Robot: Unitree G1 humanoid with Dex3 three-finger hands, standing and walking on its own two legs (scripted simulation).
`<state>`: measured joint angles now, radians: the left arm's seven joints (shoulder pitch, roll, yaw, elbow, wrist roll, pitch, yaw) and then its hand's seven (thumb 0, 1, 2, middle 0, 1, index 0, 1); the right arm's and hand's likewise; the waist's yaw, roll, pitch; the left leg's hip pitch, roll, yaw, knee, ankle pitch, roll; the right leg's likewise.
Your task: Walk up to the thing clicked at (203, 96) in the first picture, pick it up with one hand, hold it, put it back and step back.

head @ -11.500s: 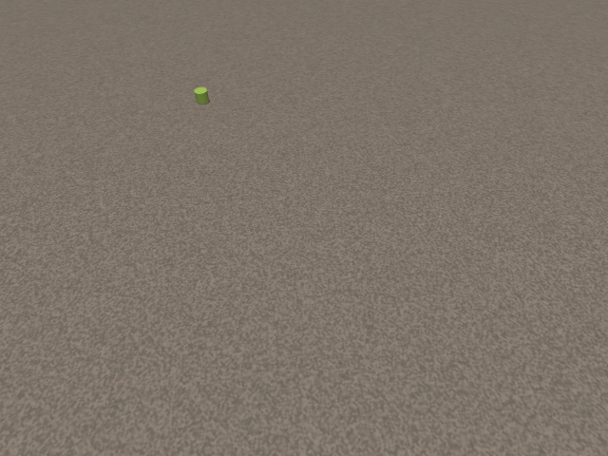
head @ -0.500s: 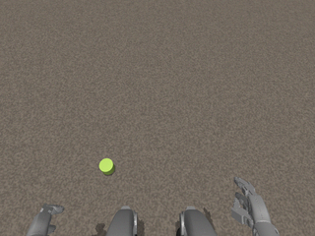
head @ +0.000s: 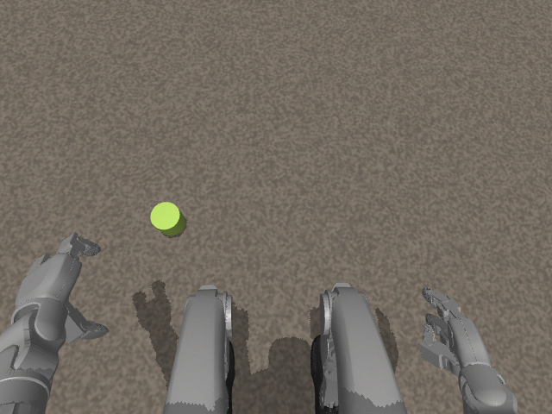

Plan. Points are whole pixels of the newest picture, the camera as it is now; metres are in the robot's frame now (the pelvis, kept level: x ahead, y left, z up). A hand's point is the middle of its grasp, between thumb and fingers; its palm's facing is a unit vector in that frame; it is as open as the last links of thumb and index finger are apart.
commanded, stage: rise first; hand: left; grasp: from above
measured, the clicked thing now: (168, 219) +0.50 +0.28 -0.48
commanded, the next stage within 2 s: none
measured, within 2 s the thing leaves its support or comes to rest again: neither
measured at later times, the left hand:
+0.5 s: hand (110, 252) +0.37 +0.33 -0.27, palm faces -0.46 -0.14 -0.88, open 14.1 cm
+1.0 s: hand (122, 237) +0.41 +0.33 -0.33, palm faces -0.48 -0.03 -0.88, open 14.0 cm
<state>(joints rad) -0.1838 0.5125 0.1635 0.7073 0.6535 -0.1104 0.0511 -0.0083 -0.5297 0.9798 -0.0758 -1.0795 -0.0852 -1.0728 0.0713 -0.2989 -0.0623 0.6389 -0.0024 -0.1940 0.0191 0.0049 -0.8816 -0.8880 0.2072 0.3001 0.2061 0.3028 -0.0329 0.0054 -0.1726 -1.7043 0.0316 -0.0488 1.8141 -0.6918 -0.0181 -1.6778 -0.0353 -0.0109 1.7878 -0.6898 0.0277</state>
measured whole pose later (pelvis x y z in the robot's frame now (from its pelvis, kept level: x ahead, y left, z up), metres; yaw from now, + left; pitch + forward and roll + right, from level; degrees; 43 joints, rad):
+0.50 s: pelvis -0.05 +0.01 -0.14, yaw -4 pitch +32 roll -7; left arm -0.68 0.76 0.20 1.11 1.11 -0.35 0.17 -0.01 -0.53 1.02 -0.07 -1.04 -0.08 -1.04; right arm 0.13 -0.28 -0.02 0.75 -0.07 -0.04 0.09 0.00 -0.90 -0.89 0.21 0.30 0.21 0.30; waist -0.10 -0.01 -0.07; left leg -2.17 0.02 -0.12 2.26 -0.66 -0.01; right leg -2.10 -0.02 -0.04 2.18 -0.65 0.04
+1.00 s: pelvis -0.03 +0.01 -0.17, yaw -5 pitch +34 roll -9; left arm -0.86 0.84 0.19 1.33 1.31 -0.36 0.31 0.00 -0.49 0.97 -0.06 -1.06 -0.09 -1.03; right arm 0.11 -0.26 0.02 0.74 -0.13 0.01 0.14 0.00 -0.91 -0.90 0.21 0.30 0.21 0.30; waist -0.17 -0.03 -0.05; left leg -2.28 0.01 -0.14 2.37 -0.69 0.00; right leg -2.19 -0.02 -0.05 2.28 -0.68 0.06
